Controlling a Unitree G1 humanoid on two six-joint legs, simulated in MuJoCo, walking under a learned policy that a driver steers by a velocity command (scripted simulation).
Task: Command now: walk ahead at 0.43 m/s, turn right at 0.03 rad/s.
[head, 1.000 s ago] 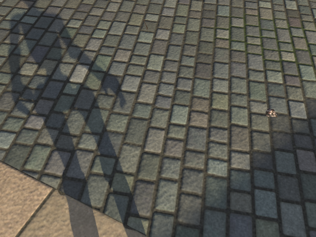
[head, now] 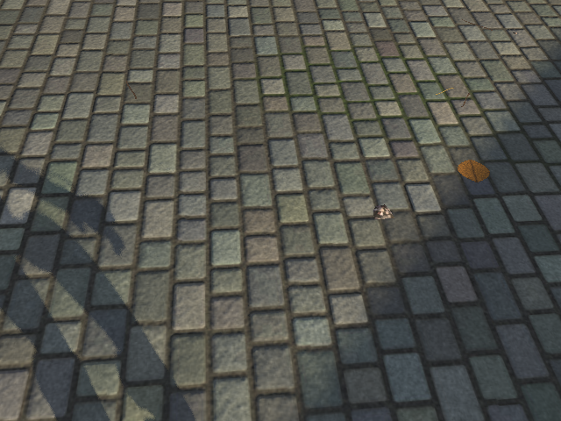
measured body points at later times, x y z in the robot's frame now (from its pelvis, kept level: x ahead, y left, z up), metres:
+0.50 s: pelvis +0.26 -0.02 -0.02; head +0.30 -0.03 +0.43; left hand +0.42 +0.22 -0.13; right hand +0.23 -0.28 -0.16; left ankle +0.07 +0.08 -0.66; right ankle +0.35 -0.08 -0.74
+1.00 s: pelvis +0.55 +0.00 -0.02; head +0.58 +0.01 +0.43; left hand +0.46 +0.24 -0.16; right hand +0.75 -0.22 -0.12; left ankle +0.66 +0.07 -0.74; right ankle +0.36 -0.08 -0.73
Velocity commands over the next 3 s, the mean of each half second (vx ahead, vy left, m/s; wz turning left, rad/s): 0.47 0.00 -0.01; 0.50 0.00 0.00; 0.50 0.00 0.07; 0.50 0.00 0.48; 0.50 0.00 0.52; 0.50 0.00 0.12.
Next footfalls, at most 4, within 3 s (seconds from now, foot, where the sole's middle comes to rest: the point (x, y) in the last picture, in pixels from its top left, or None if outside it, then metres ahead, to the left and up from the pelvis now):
0.42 right None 0.39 -0.09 -0.78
0.98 left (254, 351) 0.70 0.08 -0.78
1.52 right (320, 260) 1.00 -0.10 -0.78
2.06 left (239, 204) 1.21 0.15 -0.78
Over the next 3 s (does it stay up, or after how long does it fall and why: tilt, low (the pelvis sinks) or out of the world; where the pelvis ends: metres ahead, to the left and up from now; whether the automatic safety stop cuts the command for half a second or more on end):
stays up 1.54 0.27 0.01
